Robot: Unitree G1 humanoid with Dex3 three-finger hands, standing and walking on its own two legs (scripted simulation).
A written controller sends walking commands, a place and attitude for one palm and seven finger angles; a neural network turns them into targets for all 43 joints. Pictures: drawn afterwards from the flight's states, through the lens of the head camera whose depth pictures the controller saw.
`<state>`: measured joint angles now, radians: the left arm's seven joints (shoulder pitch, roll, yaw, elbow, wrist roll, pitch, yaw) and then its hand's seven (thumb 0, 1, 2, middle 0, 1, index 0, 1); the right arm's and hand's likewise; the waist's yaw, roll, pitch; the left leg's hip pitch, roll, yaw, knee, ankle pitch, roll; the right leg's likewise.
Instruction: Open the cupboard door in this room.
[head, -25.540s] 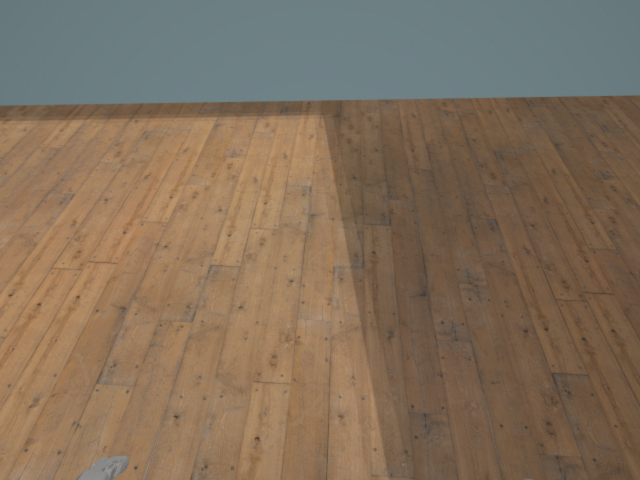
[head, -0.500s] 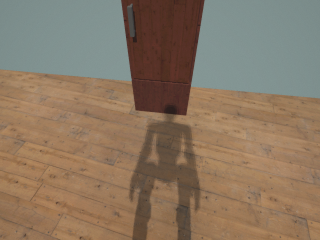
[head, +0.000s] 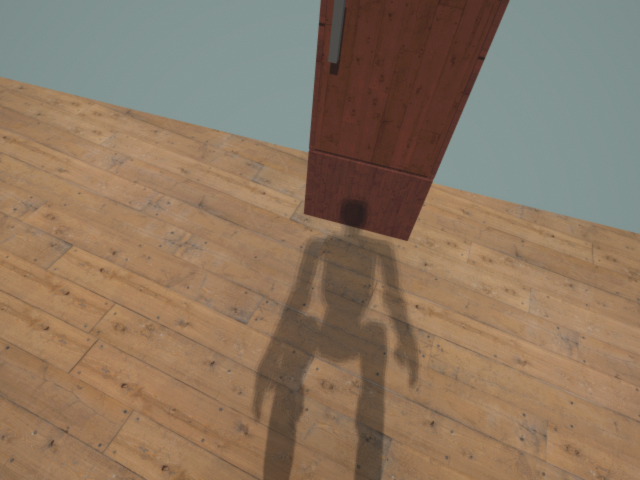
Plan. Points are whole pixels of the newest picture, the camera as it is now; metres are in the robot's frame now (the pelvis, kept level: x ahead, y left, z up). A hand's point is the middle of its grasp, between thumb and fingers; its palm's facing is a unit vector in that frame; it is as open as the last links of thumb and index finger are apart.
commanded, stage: walk to a spot facing it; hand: left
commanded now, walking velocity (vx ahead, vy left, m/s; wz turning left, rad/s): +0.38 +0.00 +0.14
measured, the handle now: (338, 27) +1.14 +0.03 +0.04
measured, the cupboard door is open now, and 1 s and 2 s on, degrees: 0 0 0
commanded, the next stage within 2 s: turn to face it in 0.28 s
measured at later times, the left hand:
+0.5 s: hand (247, 340) +0.35 +0.14 -0.16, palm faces +0.01 -0.98 -0.19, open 7.3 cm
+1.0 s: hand (236, 345) +0.33 +0.15 -0.15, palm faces +0.00 -0.98 -0.21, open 7.3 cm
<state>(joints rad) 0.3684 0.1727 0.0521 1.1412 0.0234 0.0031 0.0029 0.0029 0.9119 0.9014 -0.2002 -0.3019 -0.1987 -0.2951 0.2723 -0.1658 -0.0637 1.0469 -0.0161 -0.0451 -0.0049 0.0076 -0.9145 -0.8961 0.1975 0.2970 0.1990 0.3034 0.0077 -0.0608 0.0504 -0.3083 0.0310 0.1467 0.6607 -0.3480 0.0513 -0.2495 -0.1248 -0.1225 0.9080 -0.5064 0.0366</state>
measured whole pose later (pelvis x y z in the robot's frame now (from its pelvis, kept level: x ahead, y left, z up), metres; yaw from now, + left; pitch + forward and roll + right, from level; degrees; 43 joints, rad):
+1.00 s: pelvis +0.30 -0.03 +0.02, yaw -7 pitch +1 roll +1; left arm 0.26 0.16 0.05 1.04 0.02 -0.01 0.01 0.00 0.91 0.90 -0.20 -0.30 -0.20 -0.30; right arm 0.10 -0.18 -0.04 1.00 -0.01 0.03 -0.03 0.00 -0.91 -0.90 0.20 0.30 0.20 0.30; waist 0.07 0.01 0.04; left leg -0.33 0.03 0.00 0.74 -0.41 -0.06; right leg -0.29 0.08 -0.02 0.43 -0.16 -0.10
